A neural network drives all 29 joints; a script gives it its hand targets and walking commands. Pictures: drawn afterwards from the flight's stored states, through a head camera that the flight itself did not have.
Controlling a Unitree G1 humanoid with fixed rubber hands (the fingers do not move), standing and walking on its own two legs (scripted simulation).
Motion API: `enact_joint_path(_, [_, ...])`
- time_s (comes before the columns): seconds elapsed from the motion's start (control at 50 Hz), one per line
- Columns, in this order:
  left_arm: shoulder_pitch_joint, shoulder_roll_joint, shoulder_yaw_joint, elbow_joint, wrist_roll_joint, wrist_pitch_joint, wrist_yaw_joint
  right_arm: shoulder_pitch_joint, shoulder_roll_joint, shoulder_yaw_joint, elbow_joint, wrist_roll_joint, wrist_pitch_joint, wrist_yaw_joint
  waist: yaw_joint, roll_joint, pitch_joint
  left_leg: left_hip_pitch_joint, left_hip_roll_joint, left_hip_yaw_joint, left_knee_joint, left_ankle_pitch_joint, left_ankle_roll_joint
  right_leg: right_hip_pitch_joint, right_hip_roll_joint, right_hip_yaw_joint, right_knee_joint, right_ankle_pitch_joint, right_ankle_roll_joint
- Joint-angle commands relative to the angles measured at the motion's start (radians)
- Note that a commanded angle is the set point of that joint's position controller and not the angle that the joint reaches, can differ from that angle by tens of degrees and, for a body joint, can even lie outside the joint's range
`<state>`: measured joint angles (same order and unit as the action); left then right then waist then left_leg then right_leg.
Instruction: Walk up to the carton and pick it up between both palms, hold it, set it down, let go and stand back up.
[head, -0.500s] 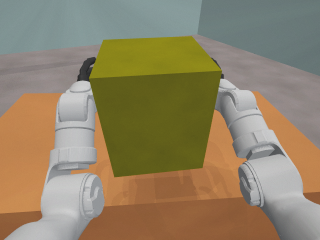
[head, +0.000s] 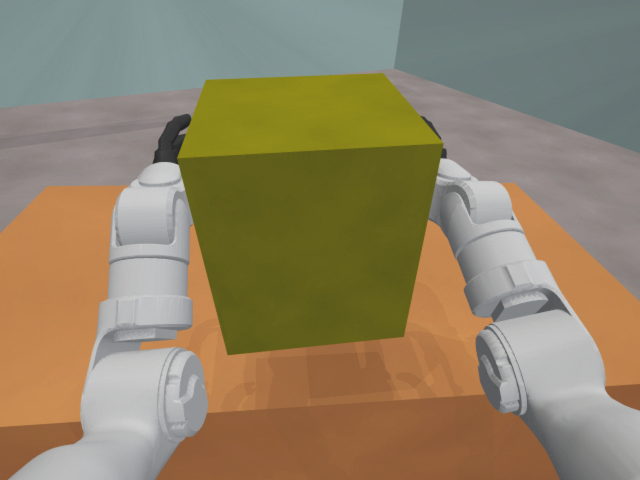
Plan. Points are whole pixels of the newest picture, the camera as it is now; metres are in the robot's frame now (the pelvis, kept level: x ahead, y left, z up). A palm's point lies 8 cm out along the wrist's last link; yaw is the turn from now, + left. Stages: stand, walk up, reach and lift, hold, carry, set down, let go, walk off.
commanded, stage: hold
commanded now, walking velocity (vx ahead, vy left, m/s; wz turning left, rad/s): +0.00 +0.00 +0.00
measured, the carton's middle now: (307, 211) +0.35 +0.00 +0.23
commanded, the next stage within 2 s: set down in 0.78 s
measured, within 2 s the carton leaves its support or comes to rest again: neither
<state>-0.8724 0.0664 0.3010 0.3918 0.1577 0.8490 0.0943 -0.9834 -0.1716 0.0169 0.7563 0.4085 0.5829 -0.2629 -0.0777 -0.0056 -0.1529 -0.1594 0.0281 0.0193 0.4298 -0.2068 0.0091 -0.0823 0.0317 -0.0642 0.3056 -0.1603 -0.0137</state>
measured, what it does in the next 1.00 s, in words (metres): stands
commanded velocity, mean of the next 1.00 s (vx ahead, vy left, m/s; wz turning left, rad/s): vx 0.00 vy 0.00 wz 0.00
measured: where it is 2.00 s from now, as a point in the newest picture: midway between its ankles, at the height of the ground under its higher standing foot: outside the picture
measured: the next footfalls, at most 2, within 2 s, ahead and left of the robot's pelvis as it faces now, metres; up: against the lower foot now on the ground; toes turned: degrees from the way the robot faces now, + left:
none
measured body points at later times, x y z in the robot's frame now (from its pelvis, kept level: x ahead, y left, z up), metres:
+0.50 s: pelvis +0.00 +0.00 +0.00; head -0.08 +0.02 +0.44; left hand +0.39 +0.16 +0.27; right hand +0.39 -0.15 +0.27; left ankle +0.02 +0.11 -0.75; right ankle +0.01 -0.11 -0.75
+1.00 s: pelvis +0.00 +0.00 +0.00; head -0.09 +0.02 +0.44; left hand +0.39 +0.16 +0.28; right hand +0.39 -0.14 +0.28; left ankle +0.02 +0.11 -0.75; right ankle +0.01 -0.11 -0.75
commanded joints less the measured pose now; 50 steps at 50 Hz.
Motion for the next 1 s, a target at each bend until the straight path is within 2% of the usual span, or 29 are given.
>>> enact_joint_path(0.0, [-0.897, -0.653, -0.427, -0.174, -0.172, -0.085, -0.143, -0.969, 0.739, 0.241, -0.4, 0.15, -0.025, 0.118, -0.002, 0.057, -0.407, 0.173, -0.053, -0.064, -0.036, 0.267, -0.039, 0.021, 0.051, 0.065, -0.039, 0.188, 0.066])
enact_joint_path(0.14, [-0.878, -0.646, -0.419, -0.17, -0.163, -0.078, -0.145, -0.965, 0.734, 0.249, -0.403, 0.155, -0.022, 0.114, 0.001, 0.035, -0.389, 0.185, -0.051, -0.063, -0.033, 0.292, -0.036, 0.022, 0.056, 0.064, -0.041, 0.21, 0.068])
enact_joint_path(0.16, [-0.871, -0.641, -0.41, -0.159, -0.153, -0.074, -0.147, -0.965, 0.731, 0.248, -0.402, 0.156, -0.02, 0.114, 0.007, 0.036, -0.381, 0.182, -0.053, -0.061, -0.036, 0.282, -0.035, 0.022, 0.054, 0.065, -0.045, 0.197, 0.068])
enact_joint_path(0.18, [-0.882, -0.643, -0.416, -0.165, -0.156, -0.076, -0.149, -0.953, 0.726, 0.242, -0.386, 0.152, -0.017, 0.113, -0.004, 0.045, -0.38, 0.18, -0.052, -0.061, -0.039, 0.27, -0.038, 0.017, 0.052, 0.066, -0.044, 0.186, 0.067])
enact_joint_path(0.22, [-0.897, -0.649, -0.417, -0.161, -0.157, -0.077, -0.15, -0.966, 0.729, 0.233, -0.381, 0.15, -0.02, 0.116, -0.004, 0.057, -0.378, 0.171, -0.051, -0.06, -0.044, 0.247, -0.038, 0.005, 0.05, 0.065, -0.046, 0.161, 0.064])
enact_joint_path(0.24, [-0.88, -0.654, -0.418, -0.143, -0.158, -0.073, -0.149, -0.981, 0.73, 0.236, -0.4, 0.147, -0.025, 0.117, 0.0, 0.057, -0.379, 0.168, -0.051, -0.06, -0.04, 0.251, -0.036, 0.008, 0.05, 0.066, -0.049, 0.164, 0.062])
enact_joint_path(0.28, [-0.884, -0.663, -0.438, -0.163, -0.169, -0.078, -0.147, -0.966, 0.724, 0.232, -0.396, 0.148, -0.025, 0.117, -0.015, 0.069, -0.387, 0.178, -0.049, -0.063, -0.036, 0.271, -0.046, 0.012, 0.054, 0.064, -0.043, 0.187, 0.059])
enact_joint_path(0.3, [-0.878, -0.659, -0.429, -0.15, -0.167, -0.076, -0.147, -0.98, 0.721, 0.234, -0.409, 0.15, -0.026, 0.115, -0.006, 0.063, -0.39, 0.176, -0.052, -0.061, -0.033, 0.265, -0.043, 0.015, 0.051, 0.067, -0.047, 0.183, 0.062])
enact_joint_path(0.36, [-0.897, -0.665, -0.446, -0.184, -0.181, -0.08, -0.142, -0.966, 0.724, 0.236, -0.409, 0.154, -0.021, 0.114, -0.016, 0.073, -0.41, 0.189, -0.051, -0.065, -0.029, 0.285, -0.05, 0.014, 0.054, 0.065, -0.039, 0.2, 0.063])
enact_joint_path(0.42, [-0.882, -0.645, -0.424, -0.172, -0.165, -0.076, -0.144, -0.95, 0.728, 0.244, -0.395, 0.155, -0.014, 0.11, -0.007, 0.053, -0.383, 0.184, -0.056, -0.063, -0.031, 0.286, -0.042, 0.023, 0.051, 0.066, -0.04, 0.215, 0.071])
enact_joint_path(0.5, [-0.889, -0.648, -0.428, -0.182, -0.164, -0.074, -0.149, -0.953, 0.724, 0.239, -0.389, 0.154, -0.015, 0.112, -0.011, 0.066, -0.385, 0.179, -0.051, -0.065, -0.035, 0.292, -0.048, 0.029, 0.053, 0.065, -0.039, 0.212, 0.066])
enact_joint_path(0.58, [-0.851, -0.65, -0.426, -0.167, -0.155, -0.069, -0.15, -0.955, 0.72, 0.25, -0.416, 0.162, -0.018, 0.112, -0.003, 0.052, -0.384, 0.193, -0.052, -0.063, -0.029, 0.305, -0.044, 0.025, 0.053, 0.066, -0.043, 0.22, 0.067])
enact_joint_path(0.62, [-0.855, -0.647, -0.408, -0.14, -0.145, -0.067, -0.152, -0.963, 0.711, 0.239, -0.394, 0.156, -0.017, 0.111, 0.0, 0.045, -0.353, 0.181, -0.051, -0.063, -0.036, 0.285, -0.042, 0.016, 0.055, 0.063, -0.049, 0.193, 0.064])
enact_joint_path(0.72, [-0.895, -0.659, -0.436, -0.18, -0.17, -0.077, -0.147, -0.981, 0.73, 0.245, -0.422, 0.158, -0.024, 0.114, -0.007, 0.058, -0.399, 0.185, -0.052, -0.063, -0.027, 0.296, -0.044, 0.021, 0.052, 0.068, -0.042, 0.214, 0.066])
enact_joint_path(0.76, [-0.893, -0.65, -0.422, -0.164, -0.16, -0.074, -0.146, -0.966, 0.72, 0.239, -0.385, 0.154, -0.017, 0.115, -0.002, 0.059, -0.375, 0.181, -0.052, -0.062, -0.036, 0.273, -0.045, 0.014, 0.053, 0.065, -0.045, 0.188, 0.065])
enact_joint_path(0.82, [-0.918, -0.662, -0.428, -0.173, -0.186, -0.087, -0.152, -0.999, 0.734, 0.249, -0.426, 0.166, -0.037, 0.114, -0.002, 0.065, -0.407, 0.196, -0.052, -0.075, -0.038, 0.301, -0.054, 0.018, 0.046, 0.063, -0.051, 0.2, 0.06])
enact_joint_path(0.88, [-0.928, -0.65, -0.39, -0.128, -0.157, -0.124, -0.156, -0.989, 0.729, 0.211, -0.371, 0.122, -0.075, 0.124, 0.003, 0.061, -0.369, 0.193, -0.052, -0.068, -0.055, 0.254, -0.048, -0.006, 0.042, 0.053, -0.06, 0.139, 0.057])
enact_joint_path(0.92, [-0.917, -0.645, -0.367, -0.074, -0.139, -0.158, -0.165, -0.996, 0.716, 0.17, -0.338, 0.064, -0.122, 0.135, -0.002, 0.048, -0.356, 0.195, -0.052, -0.062, -0.073, 0.205, -0.038, -0.011, 0.035, 0.046, -0.068, 0.1, 0.055])
enact_joint_path(0.98, [-0.882, -0.615, -0.299, 0.024, -0.075, -0.221, -0.185, -0.955, 0.69, 0.098, -0.212, -0.038, -0.203, 0.156, -0.001, 0.035, -0.287, 0.201, -0.049, -0.051, -0.108, 0.149, -0.026, -0.001, 0.026, 0.029, -0.079, 0.049, 0.049])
